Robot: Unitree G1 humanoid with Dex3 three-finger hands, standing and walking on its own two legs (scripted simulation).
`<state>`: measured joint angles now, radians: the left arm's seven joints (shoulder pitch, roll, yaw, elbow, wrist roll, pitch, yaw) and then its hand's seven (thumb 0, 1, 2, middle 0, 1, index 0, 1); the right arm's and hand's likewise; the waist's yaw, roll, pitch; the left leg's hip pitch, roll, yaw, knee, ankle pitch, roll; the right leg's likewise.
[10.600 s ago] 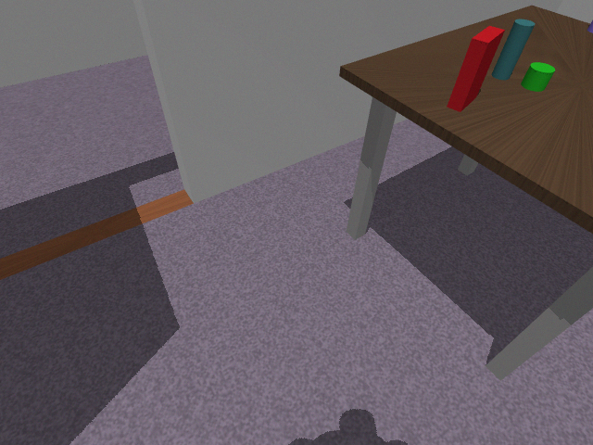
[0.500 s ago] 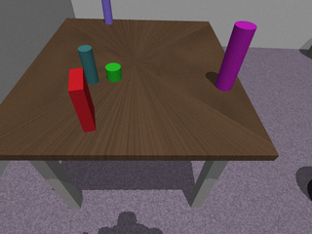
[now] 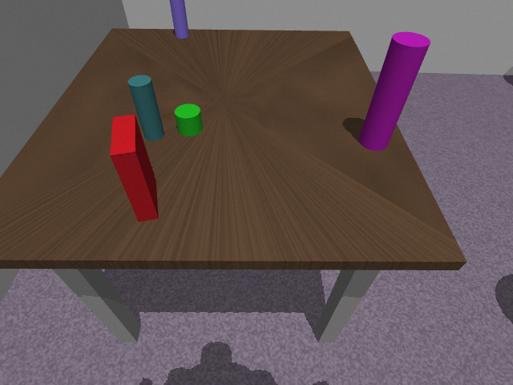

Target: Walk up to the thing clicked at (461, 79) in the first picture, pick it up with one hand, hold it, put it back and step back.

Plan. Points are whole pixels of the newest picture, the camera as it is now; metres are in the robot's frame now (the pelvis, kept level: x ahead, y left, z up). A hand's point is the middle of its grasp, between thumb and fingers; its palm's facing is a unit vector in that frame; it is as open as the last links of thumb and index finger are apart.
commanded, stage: walk up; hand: left
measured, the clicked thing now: (137, 170) +0.48 +0.24 +0.06
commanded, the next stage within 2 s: stand in 0.06 s
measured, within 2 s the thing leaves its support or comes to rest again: neither
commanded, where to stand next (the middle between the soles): +0.04 +0.01 m, yaw +1 degrees
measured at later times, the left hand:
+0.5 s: hand out of the picture +0.09 +0.24 -0.16, palm faces -0.03 -0.94 -0.34, open 7.4 cm
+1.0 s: hand out of the picture +0.08 +0.24 -0.16, palm faces -0.03 -0.94 -0.35, open 7.4 cm
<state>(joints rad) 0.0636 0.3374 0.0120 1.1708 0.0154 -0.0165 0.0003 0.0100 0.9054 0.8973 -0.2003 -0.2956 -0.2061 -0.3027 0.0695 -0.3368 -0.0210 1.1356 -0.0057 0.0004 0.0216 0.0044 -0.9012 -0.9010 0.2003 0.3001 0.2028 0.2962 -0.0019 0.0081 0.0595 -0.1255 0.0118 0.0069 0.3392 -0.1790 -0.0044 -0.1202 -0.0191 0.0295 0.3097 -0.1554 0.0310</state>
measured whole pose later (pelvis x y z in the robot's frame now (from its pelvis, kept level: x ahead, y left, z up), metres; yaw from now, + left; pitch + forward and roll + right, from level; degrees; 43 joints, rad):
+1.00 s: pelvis +0.01 -0.01 +0.00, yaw +1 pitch -2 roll +0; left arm 0.11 0.35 0.00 1.13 0.01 -0.01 0.00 0.01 0.91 0.90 -0.20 -0.30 -0.21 -0.30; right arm 0.11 -0.35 -0.01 1.13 -0.01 -0.01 0.02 0.00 -0.90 -0.90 0.20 0.30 0.20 0.30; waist -0.01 0.00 0.05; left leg -0.11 0.02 -0.01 0.32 -0.18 -0.02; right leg -0.11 -0.01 0.01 0.32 -0.17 0.01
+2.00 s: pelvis +0.01 -0.01 +0.00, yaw +1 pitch -2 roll +0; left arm 0.12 0.35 0.00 1.12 0.01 -0.01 0.00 0.01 0.90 0.90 -0.20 -0.30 -0.21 -0.30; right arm 0.11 -0.35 0.00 1.13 -0.01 -0.01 0.01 0.00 -0.90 -0.90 0.20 0.30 0.20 0.30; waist 0.00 0.00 0.06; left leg -0.10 0.02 -0.01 0.32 -0.18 -0.02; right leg -0.11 -0.01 0.02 0.32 -0.18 0.01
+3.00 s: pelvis +0.02 -0.01 -0.01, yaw +1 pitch -1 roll +0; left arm 0.37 0.30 0.19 0.17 -0.05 -0.08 0.08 0.00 -0.47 0.03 -0.06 -0.05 -0.07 -0.05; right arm 0.23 -0.22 -0.10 0.61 0.02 -0.08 -0.06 0.00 0.40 -0.05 0.06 0.05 0.06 0.05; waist 0.04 0.03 0.01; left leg -0.15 0.01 -0.02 0.42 -0.25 -0.01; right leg -0.14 -0.02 0.00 0.40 -0.25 0.02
